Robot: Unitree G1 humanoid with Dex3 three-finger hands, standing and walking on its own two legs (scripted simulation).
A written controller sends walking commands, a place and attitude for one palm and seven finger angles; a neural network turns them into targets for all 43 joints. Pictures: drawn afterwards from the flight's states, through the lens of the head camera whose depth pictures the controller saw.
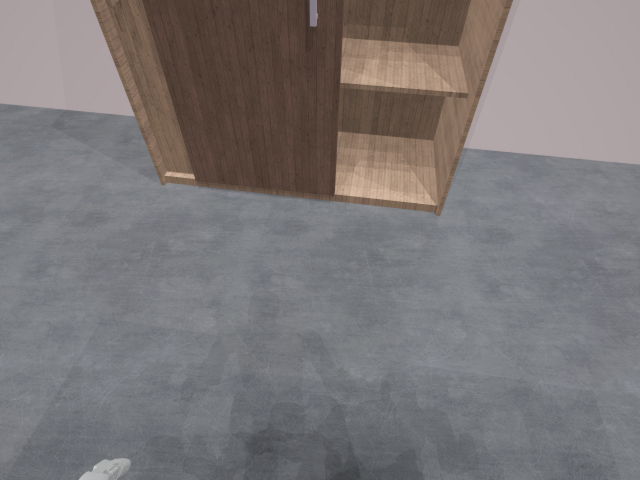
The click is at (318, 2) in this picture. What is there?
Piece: wardrobe's sliding door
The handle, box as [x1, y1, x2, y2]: [310, 0, 317, 26]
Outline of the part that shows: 310,0 310,25 315,26 317,17 316,0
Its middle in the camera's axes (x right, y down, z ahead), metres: -0.02 -0.77 +1.10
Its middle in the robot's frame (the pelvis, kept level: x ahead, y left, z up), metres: +1.36 +0.09 +0.17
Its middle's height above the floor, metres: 0.94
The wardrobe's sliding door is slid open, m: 0.47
